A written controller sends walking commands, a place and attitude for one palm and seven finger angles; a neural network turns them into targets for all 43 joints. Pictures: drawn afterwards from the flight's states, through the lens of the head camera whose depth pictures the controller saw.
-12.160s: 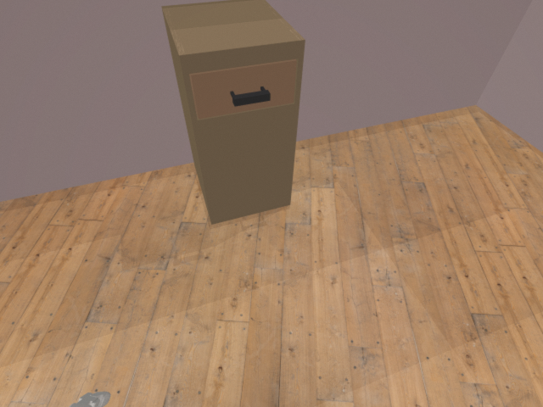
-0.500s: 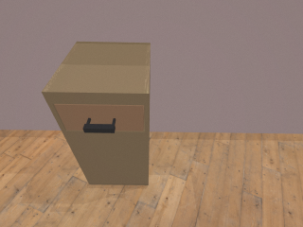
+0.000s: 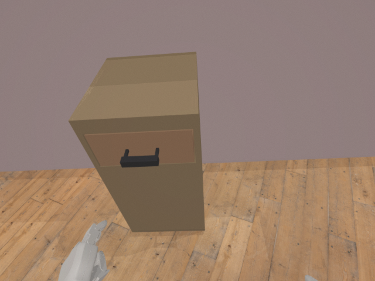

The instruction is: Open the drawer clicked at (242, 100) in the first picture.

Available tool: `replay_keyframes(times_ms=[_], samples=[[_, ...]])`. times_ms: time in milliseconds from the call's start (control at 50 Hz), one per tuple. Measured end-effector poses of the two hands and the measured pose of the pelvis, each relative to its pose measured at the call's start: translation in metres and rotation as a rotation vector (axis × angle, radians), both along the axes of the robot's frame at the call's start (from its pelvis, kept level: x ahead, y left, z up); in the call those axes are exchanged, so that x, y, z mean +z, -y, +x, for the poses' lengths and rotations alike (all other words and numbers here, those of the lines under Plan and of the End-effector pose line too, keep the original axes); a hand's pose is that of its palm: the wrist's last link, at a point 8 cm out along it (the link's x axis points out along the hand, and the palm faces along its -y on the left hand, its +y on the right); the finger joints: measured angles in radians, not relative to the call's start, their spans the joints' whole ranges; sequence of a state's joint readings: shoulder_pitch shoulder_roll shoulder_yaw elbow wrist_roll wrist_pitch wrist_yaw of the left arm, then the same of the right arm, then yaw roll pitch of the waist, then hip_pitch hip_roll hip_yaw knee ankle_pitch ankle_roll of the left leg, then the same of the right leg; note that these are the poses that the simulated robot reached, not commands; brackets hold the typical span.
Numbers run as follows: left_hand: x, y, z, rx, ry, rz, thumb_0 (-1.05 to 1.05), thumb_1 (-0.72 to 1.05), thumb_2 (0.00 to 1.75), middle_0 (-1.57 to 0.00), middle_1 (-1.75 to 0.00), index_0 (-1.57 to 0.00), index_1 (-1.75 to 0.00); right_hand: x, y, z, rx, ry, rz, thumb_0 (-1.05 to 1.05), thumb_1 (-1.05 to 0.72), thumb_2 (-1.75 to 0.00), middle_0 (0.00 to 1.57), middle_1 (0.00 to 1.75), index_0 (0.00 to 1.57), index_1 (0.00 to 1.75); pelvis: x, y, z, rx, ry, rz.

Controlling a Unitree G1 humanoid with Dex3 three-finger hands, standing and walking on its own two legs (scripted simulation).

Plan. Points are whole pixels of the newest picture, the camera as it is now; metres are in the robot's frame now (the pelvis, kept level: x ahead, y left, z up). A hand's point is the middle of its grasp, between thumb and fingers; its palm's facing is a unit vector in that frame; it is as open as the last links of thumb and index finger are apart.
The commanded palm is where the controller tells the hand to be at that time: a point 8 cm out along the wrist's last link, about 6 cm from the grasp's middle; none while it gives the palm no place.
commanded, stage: raise the hand with hooked fingers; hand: left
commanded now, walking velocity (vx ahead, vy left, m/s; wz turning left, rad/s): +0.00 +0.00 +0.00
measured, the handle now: (140, 156) +0.54 +0.19 -0.09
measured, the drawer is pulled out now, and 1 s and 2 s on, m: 0.00 0.00 0.00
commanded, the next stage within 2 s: move the hooked fingers above the handle in 1.68 s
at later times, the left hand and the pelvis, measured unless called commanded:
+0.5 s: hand (111, 229) +0.24 +0.18 +0.01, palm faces +0.11 -0.12 -0.99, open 10.3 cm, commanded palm +0.20 +0.19 +0.04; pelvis +0.04 -0.05 -0.02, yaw +1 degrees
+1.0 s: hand (124, 186) +0.32 +0.16 +0.05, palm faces +0.06 -0.11 -0.99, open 13.2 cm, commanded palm +0.30 +0.17 +0.11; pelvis +0.04 -0.05 +0.00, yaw -6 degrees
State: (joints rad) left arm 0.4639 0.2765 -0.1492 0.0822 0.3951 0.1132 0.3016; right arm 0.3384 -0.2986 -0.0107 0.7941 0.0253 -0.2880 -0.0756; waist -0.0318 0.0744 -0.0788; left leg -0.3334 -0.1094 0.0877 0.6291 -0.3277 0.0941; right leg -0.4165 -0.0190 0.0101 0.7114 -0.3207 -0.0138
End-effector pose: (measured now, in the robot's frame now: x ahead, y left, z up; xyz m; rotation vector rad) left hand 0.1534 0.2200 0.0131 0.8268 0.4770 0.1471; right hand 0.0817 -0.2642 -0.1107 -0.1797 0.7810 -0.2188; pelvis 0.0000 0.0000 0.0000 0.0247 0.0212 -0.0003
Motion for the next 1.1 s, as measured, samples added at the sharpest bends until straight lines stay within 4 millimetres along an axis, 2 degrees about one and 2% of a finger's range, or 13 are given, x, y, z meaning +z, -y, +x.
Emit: replay_keyframes(times_ms=[40, 80, 120, 180, 280, 340, 380, 460, 560, 680, 780, 920, 1100], samples=[[0.023, 0.021, 0.031, -0.118, 0.145, 0.126, 0.04, 0.82, 0.84, -0.21, -0.38, -0.21, -0.38, 0.011, 0.007, 0.036, 0.034, 0.097, -0.018, 0.04, -0.93, -0.90, 0.20, 0.29, 0.20, 0.30, -0.004, 0.000, 0.001, -0.003, -0.019, -0.004], [0.032, 0.044, 0.048, -0.206, 0.235, 0.206, 0.03, 0.77, 0.82, -0.21, -0.41, -0.21, -0.40, 0.027, 0.010, 0.070, 0.056, 0.161, -0.018, 0.03, -0.93, -0.90, 0.20, 0.29, 0.20, 0.30, -0.006, 0.003, 0.003, -0.027, -0.039, -0.002], [0.027, 0.063, 0.051, -0.271, 0.254, 0.241, 0.02, 0.72, 0.81, -0.21, -0.43, -0.21, -0.43, 0.044, 0.010, 0.099, 0.080, 0.189, -0.011, 0.02, -0.92, -0.90, 0.20, 0.29, 0.20, 0.30, -0.006, 0.007, 0.008, -0.055, -0.056, 0.004], [0.004, 0.075, 0.036, -0.322, 0.200, 0.267, 0.01, 0.65, 0.78, -0.22, -0.48, -0.22, -0.47, 0.067, 0.004, 0.138, 0.153, 0.193, -0.013, 0.02, -0.91, -0.90, 0.20, 0.29, 0.19, 0.30, -0.007, 0.018, 0.014, -0.072, -0.075, 0.013], [-0.018, 0.049, -0.004, -0.280, 0.065, 0.426, 0.00, 0.51, 0.73, -0.24, -0.55, -0.24, -0.55, 0.079, -0.014, 0.194, 0.298, 0.194, -0.022, 0.01, -0.91, -0.90, 0.20, 0.29, 0.20, 0.30, -0.012, 0.034, 0.025, -0.059, -0.109, 0.004], [-0.006, 0.024, -0.010, -0.224, 0.061, 0.569, 0.00, 0.43, 0.70, -0.26, -0.60, -0.26, -0.59, 0.070, -0.027, 0.217, 0.363, 0.200, -0.002, 0.01, -0.91, -0.90, 0.20, 0.29, 0.20, 0.30, -0.017, 0.040, 0.032, -0.036, -0.135, -0.003], [0.009, 0.014, 0.000, -0.189, 0.106, 0.638, 0.00, 0.38, 0.68, -0.27, -0.63, -0.27, -0.63, 0.060, -0.034, 0.225, 0.395, 0.198, 0.018, 0.01, -0.90, -0.90, 0.20, 0.29, 0.20, 0.30, -0.021, 0.043, 0.034, -0.014, -0.145, -0.007], [0.038, 0.023, 0.041, -0.176, 0.243, 0.659, 0.00, 0.29, 0.64, -0.27, -0.69, -0.27, -0.69, 0.034, -0.042, 0.222, 0.411, 0.155, 0.074, 0.01, -0.90, -0.90, 0.20, 0.29, 0.20, 0.30, -0.026, 0.048, 0.036, 0.014, -0.154, -0.007], [0.046, 0.056, 0.081, -0.287, 0.259, 0.583, 0.00, 0.18, 0.59, -0.27, -0.76, -0.27, -0.76, 0.012, -0.032, 0.185, 0.338, 0.014, 0.143, 0.01, -0.90, -0.90, 0.20, 0.30, 0.20, 0.30, -0.017, 0.056, 0.043, -0.013, -0.154, 0.017], [0.042, 0.059, 0.091, -0.407, 0.157, 0.633, 0.00, 0.04, 0.53, -0.28, -0.85, -0.28, -0.85, 0.001, 0.008, 0.135, 0.196, -0.115, 0.131, 0.01, -0.90, -0.90, 0.20, 0.30, 0.20, 0.30, -0.006, 0.063, 0.050, -0.089, -0.140, 0.025], [0.066, 0.050, 0.111, -0.385, 0.246, 0.679, 0.00, -0.08, 0.48, -0.30, -0.93, -0.30, -0.92, -0.003, 0.044, 0.112, 0.078, -0.145, 0.071, 0.01, -0.90, -0.90, 0.20, 0.30, 0.20, 0.30, -0.004, 0.061, 0.048, -0.094, -0.140, 0.020], [0.086, 0.051, 0.142, -0.308, 0.315, 0.644, -0.01, -0.23, 0.41, -0.30, -1.03, -0.30, -1.03, 0.008, 0.062, 0.107, -0.015, -0.095, 0.047, 0.01, -0.91, -0.90, 0.20, 0.29, 0.19, 0.30, 0.000, 0.053, 0.042, -0.100, -0.125, 0.021], [0.102, 0.056, 0.148, -0.388, 0.307, 0.634, 0.00, -0.42, 0.33, -0.32, -1.15, -0.32, -1.15, 0.038, 0.028, 0.124, 0.014, 0.014, 0.052, 0.01, -0.91, -0.90, 0.20, 0.29, 0.19, 0.30, 0.009, 0.038, 0.032, -0.102, -0.050, 0.005]])
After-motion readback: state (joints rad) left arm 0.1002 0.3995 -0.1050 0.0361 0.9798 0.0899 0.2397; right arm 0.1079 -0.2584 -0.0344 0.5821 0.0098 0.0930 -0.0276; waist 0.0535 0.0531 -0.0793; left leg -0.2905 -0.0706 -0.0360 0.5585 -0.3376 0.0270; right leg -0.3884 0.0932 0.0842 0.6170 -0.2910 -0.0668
